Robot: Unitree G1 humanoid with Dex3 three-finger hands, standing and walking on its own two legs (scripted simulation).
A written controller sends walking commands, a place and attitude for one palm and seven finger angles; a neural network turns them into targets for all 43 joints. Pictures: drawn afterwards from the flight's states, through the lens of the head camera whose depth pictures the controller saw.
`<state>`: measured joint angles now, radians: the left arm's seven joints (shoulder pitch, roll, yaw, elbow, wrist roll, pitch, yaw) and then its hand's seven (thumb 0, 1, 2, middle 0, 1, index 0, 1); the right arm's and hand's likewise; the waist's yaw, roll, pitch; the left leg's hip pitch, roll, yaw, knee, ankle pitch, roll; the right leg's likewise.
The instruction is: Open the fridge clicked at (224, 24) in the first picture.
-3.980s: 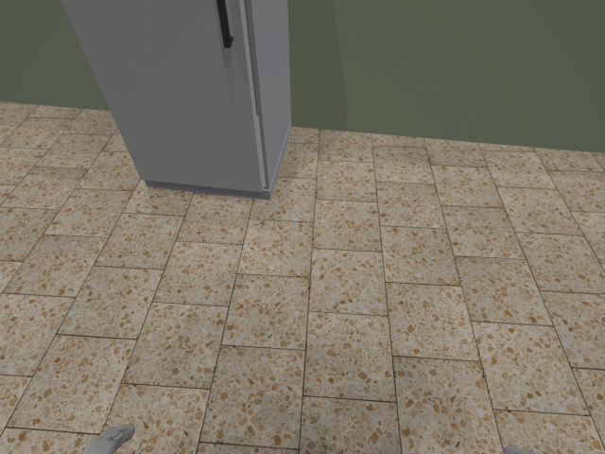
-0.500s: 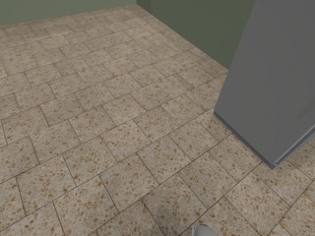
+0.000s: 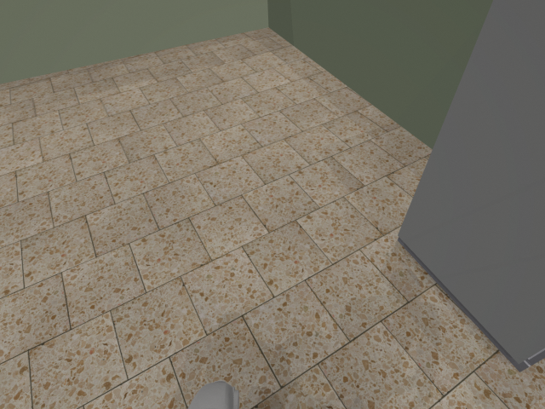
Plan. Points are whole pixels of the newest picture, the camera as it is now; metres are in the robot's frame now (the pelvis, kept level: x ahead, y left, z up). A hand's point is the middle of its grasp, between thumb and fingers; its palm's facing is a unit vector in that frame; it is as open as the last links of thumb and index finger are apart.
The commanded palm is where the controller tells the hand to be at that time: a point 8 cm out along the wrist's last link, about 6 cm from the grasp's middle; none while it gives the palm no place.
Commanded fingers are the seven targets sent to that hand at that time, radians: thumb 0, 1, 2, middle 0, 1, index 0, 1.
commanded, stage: walk to a spot facing it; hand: right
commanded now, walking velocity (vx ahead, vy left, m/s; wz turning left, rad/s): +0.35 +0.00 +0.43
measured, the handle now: out of the picture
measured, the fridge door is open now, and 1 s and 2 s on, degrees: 0 0 0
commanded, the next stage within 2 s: turn to face it in 0.26 s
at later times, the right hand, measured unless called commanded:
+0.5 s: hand (335, 329) +0.30 -0.10 -0.16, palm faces -0.11 +0.97 -0.24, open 7.1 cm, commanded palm none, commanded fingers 0.00 -0.90 -0.90 0.20 0.30 0.20 0.30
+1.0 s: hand (375, 333) +0.31 -0.18 -0.18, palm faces +0.19 +0.96 -0.22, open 7.3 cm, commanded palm none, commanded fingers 0.00 -0.90 -0.90 0.20 0.30 0.20 0.30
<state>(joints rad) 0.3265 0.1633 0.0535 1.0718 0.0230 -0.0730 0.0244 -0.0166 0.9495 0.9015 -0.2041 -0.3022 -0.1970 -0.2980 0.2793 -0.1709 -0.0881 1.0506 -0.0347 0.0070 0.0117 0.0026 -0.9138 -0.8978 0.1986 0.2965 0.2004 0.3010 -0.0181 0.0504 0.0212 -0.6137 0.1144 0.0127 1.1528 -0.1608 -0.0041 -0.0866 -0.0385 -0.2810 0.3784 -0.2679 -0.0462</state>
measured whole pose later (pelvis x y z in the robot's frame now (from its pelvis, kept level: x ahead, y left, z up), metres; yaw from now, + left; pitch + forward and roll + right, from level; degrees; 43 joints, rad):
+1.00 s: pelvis +0.27 +0.03 -0.01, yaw -9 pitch +1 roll +2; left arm 0.18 0.18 0.05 0.95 0.02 0.02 0.00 0.00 0.91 0.90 -0.21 -0.30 -0.20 -0.30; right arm 0.18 -0.22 -0.09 0.96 -0.02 0.05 -0.02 0.00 -0.91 -0.90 0.20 0.30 0.20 0.30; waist 0.01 0.01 0.09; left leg -0.49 0.10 0.02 1.09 -0.39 -0.08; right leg -0.34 0.01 -0.07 0.50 -0.19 -0.08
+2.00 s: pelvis +0.26 +0.06 +0.00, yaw -44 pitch +1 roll +1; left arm 0.15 0.22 0.04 0.90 0.02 0.03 -0.01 0.00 0.91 0.90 -0.21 -0.30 -0.20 -0.30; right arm 0.16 -0.27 -0.08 0.89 -0.01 0.06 -0.01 0.00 -0.91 -0.90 0.20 0.30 0.20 0.30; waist 0.00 0.02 0.09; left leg -0.49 0.11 0.02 1.04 -0.40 -0.11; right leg -0.25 0.03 0.01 0.48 -0.24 -0.05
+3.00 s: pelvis +0.24 +0.02 +0.00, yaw -62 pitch -2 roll +0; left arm 0.40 0.12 0.01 1.09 0.01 -0.04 0.02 0.00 0.91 0.90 -0.21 -0.30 -0.20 -0.30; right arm 0.26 -0.20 -0.05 1.05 -0.03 0.03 0.01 0.00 -0.91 -0.90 0.20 0.30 0.20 0.30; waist 0.00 0.04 0.02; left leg -0.55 0.11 0.05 1.00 -0.22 -0.05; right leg 0.03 0.06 -0.07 0.26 -0.27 -0.08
